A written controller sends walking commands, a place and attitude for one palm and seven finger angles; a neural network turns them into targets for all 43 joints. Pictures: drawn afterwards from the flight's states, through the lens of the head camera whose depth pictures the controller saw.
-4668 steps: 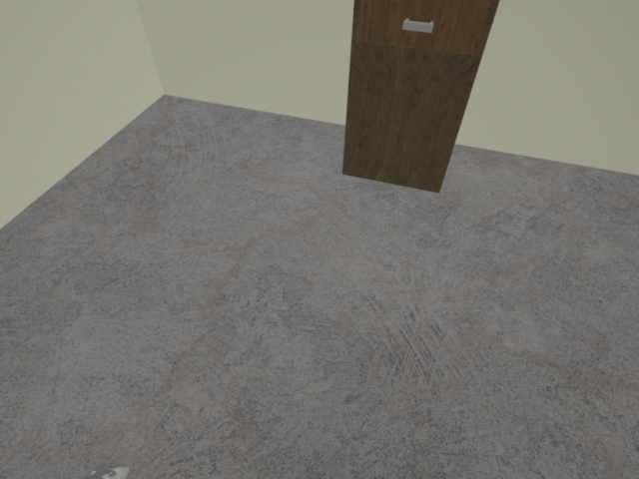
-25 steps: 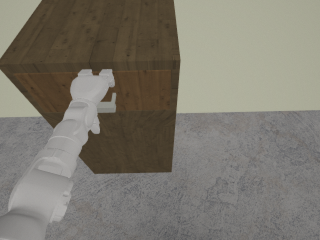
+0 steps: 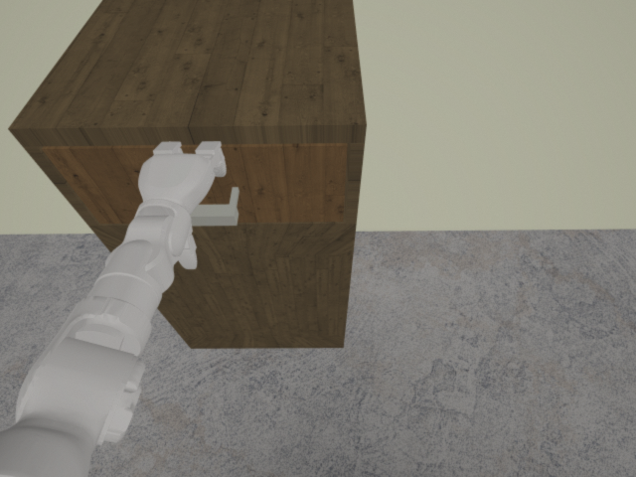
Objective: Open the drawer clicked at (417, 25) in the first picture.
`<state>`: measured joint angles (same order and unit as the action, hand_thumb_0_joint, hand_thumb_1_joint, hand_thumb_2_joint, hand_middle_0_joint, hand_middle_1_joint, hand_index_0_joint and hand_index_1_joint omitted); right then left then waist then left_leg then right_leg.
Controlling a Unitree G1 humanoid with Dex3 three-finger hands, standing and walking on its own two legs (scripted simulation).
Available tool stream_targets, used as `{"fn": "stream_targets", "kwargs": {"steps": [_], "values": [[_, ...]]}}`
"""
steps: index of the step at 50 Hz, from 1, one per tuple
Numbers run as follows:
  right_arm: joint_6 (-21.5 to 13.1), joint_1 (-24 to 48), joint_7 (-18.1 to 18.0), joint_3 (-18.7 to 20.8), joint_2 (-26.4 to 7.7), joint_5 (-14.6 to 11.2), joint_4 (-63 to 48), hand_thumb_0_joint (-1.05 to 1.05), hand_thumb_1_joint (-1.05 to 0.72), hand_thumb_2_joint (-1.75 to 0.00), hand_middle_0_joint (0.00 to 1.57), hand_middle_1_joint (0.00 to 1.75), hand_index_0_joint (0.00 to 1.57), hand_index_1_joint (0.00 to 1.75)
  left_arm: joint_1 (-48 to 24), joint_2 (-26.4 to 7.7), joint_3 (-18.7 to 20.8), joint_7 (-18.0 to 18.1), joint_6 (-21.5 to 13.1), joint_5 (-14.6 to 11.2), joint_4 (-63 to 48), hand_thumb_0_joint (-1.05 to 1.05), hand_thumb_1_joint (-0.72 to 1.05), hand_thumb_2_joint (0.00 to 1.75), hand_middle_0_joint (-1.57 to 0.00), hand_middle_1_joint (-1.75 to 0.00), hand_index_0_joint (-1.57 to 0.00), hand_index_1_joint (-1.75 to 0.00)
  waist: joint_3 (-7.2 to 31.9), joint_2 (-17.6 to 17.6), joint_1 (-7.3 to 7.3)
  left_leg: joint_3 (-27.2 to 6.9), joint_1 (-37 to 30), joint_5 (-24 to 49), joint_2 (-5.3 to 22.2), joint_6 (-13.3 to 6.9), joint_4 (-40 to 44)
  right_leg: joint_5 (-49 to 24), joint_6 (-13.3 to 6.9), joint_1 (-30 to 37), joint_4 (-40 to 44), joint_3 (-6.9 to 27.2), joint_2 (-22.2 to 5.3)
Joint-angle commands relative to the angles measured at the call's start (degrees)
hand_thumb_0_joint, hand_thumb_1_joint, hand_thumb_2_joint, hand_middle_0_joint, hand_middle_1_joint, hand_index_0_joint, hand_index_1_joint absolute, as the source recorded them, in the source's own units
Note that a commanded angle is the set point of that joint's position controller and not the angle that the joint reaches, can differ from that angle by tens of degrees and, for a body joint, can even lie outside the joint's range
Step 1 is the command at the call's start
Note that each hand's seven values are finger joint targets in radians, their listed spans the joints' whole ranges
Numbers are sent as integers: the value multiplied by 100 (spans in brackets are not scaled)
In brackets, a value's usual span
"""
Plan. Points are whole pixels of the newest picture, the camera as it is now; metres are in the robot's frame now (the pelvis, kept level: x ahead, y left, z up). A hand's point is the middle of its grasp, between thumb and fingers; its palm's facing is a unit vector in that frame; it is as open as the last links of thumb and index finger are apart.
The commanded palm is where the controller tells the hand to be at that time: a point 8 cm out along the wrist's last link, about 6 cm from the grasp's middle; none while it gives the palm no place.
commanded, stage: move the hooked fingers above the handle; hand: left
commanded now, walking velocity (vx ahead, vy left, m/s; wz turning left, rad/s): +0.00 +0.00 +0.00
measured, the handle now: (205, 204) +0.52 +0.18 +0.00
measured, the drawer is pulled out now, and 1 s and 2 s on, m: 0.00 0.00 0.00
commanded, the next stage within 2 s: lower the fingers behind the handle in 0.18 s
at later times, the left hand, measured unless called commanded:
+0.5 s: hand (196, 213) +0.46 +0.17 +0.04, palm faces -0.05 -0.02 -1.00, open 13.8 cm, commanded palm +0.45 +0.18 +0.10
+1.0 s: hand (200, 228) +0.46 +0.17 +0.01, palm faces -0.05 -0.02 -1.00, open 13.8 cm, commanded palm +0.45 +0.17 +0.07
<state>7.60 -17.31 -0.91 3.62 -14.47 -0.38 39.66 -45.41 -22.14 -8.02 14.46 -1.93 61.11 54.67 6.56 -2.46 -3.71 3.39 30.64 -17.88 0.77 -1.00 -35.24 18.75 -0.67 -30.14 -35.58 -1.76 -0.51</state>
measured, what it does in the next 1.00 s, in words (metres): stands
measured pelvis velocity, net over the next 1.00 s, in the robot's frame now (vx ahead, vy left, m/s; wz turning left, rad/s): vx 0.00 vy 0.00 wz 0.00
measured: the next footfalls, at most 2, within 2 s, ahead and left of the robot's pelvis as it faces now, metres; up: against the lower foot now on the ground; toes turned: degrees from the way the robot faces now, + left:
none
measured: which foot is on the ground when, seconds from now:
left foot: down 0.00-1.00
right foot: down 0.00-1.00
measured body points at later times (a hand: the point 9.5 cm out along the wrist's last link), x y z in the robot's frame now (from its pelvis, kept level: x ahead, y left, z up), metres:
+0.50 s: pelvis +0.00 +0.00 +0.00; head +0.07 -0.01 +0.44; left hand +0.46 +0.17 +0.10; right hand +0.04 -0.26 -0.14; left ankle -0.02 +0.11 -0.72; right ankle -0.02 -0.11 -0.72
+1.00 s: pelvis +0.00 +0.00 -0.01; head +0.08 -0.01 +0.43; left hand +0.46 +0.17 +0.07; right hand +0.03 -0.27 -0.15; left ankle -0.02 +0.11 -0.72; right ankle -0.02 -0.11 -0.72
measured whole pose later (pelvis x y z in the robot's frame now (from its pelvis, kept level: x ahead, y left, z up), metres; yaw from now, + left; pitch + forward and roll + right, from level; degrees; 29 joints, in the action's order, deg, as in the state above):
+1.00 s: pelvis +0.00 +0.00 -0.01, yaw +0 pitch +17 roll +0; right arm 7.4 -18.9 -0.5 4.5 -14.3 0.8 40.6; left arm -43.5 -21.6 -6.6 19.3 -3.6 63.2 57.8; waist 8.1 -2.4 -4.9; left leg 3.1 37.5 -20.1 1.4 -0.9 -40.9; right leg 20.6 -0.8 -36.6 -40.5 -1.9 -0.1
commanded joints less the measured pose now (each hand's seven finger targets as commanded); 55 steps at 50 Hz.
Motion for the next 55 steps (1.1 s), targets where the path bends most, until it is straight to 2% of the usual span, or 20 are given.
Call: {"fn": "stream_targets", "kwargs": {"steps": [1,2,5,6,10,13,16,17,21,23,26,27,28,33,34,39,43,45,49,55], "values": [[-88,-469,-52,277,-781,30,-390,0,-90,-90,20,30,20,30,-2735,-1124,403,265,139,-26,-978,0,-50,30,-30,-120,-30,-120,2027,198,-131,-102,-1282,2224,-199,-157,120,-2152,-142,800,264,46,266],[-78,-445,-53,266,-801,38,-400,0,-90,-90,20,30,20,30,-2791,-1034,322,229,152,-53,-948,0,-50,30,-30,-120,-30,-120,2023,231,-191,-118,-1315,2278,-197,-158,120,-2176,-139,792,275,39,264],[-60,-454,-62,266,-796,42,-425,0,-90,-90,20,30,20,30,-2765,-1107,357,161,167,-60,-984,0,-50,30,-30,-120,-30,-120,2116,213,-144,-94,-1324,2264,-195,-164,109,-2231,-130,879,268,64,252],[-55,-465,-68,264,-810,46,-436,0,-90,-90,20,30,20,30,-2683,-1316,550,151,140,-53,-1041,0,-50,30,-30,-120,-30,-120,2192,261,-81,-99,-1293,2326,-191,-170,104,-2313,-133,977,242,67,252],[-34,-456,-77,260,-801,42,-460,0,-90,-90,20,30,20,30,-2586,-1285,524,116,85,-28,-1069,0,-50,30,-30,-120,-30,-120,2069,237,-72,-105,-1233,2413,-178,-159,97,-2341,-139,922,211,48,252],[-33,-476,-63,283,-796,49,-475,0,-90,-90,20,30,20,30,-2654,-1255,503,122,-3,-64,-1331,0,-50,30,-30,-120,-30,-120,2254,138,-79,-121,-1387,2594,-165,-158,64,-2423,-142,943,197,54,255],[-28,-504,-41,302,-789,55,-419,0,-90,-90,20,30,20,30,-2473,-974,342,149,20,-60,-1147,0,-50,30,-30,-120,-30,-120,2053,321,-133,-140,-1370,2513,-145,-152,61,-2288,-136,762,223,15,278],[-25,-512,-42,297,-804,62,-425,0,-90,-90,20,30,20,30,-2412,-1111,487,157,-9,-76,-1143,0,-50,30,-30,-120,-30,-120,2132,335,-89,-119,-1345,2582,-157,-155,48,-2371,-143,877,216,30,273],[-21,-501,-2,315,-770,72,-393,0,-90,-90,20,30,20,30,-2361,-852,285,253,-21,-25,-1163,0,-50,30,-30,-120,-30,-120,2045,153,-110,-127,-1338,2534,-156,-138,9,-2287,-153,676,181,22,280],[-22,-551,-7,322,-798,83,-365,0,-90,-90,20,30,20,30,-2440,-1097,489,322,-56,-10,-1183,0,-50,30,-30,-120,-30,-120,2202,219,-95,-144,-1292,2535,-166,-147,-20,-2323,-152,757,143,45,277],[-38,-541,-27,309,-798,97,-335,0,-90,-90,20,30,20,30,-2680,-1157,496,449,-35,35,-1161,0,-50,30,-30,-120,-30,-120,2150,255,-176,-119,-1125,2280,-189,-159,-44,-2271,-138,724,132,69,270],[-41,-540,-44,307,-803,103,-336,0,-90,-90,20,30,20,30,-2551,-1334,684,485,-32,52,-1062,0,-50,30,-30,-120,-30,-120,2249,301,-114,-118,-1073,2309,-203,-158,-61,-2281,-148,816,111,71,270],[-45,-537,-48,289,-794,100,-349,0,-90,-90,20,30,20,30,-2600,-1367,656,522,-20,69,-1064,0,-50,30,-30,-120,-30,-120,2299,117,-113,-100,-1027,2220,-216,-154,-59,-2264,-142,816,91,95,258],[-66,-572,-51,310,-790,109,-336,0,-90,-90,20,30,20,30,-2469,-1251,599,569,52,88,-878,0,-50,30,-30,-120,-30,-120,2388,153,-146,-81,-973,2331,-208,-153,-145,-2435,-132,810,28,91,259],[-68,-569,-46,318,-781,107,-341,0,-90,-90,20,30,20,30,-2331,-1065,480,541,74,69,-777,0,-50,30,-30,-120,-30,-120,2347,184,-150,-76,-982,2320,-209,-153,-156,-2407,-130,759,40,79,268],[-86,-614,-75,314,-808,97,-325,0,-90,-90,20,30,20,30,-2374,-1103,464,474,-17,58,-707,0,-50,30,-30,-120,-30,-120,2148,308,-236,-83,-792,2009,-221,-180,-193,-2242,-109,642,69,115,260],[-114,-676,-78,333,-798,129,-300,0,-90,-90,20,30,20,30,-2499,-1114,487,539,-195,86,-894,0,-50,30,-30,-120,-30,-120,2322,130,-261,-113,-851,2125,-206,-177,-320,-2242,-121,471,-43,121,267],[-116,-689,-60,354,-778,146,-288,0,-90,-90,20,30,20,30,-2350,-1163,591,638,-244,148,-893,0,-50,30,-30,-120,-30,-120,2412,-8,-183,-123,-849,2251,-204,-151,-388,-2262,-143,413,-142,99,279],[-125,-692,4,367,-774,162,-242,0,-90,-90,20,30,20,30,-2420,-896,437,848,-143,193,-711,0,-50,30,-30,-120,-30,-120,2261,-11,-286,-161,-788,2184,-175,-131,-495,-2044,-155,44,-214,41,315],[-125,-730,5,340,-809,161,-203,0,-90,-90,20,30,20,30,-2489,-1049,532,973,210,231,-338,0,-50,30,-30,-120,-30,-120,2327,180,-308,-122,-485,1880,-201,-161,-519,-1988,-130,153,-227,67,310]]}}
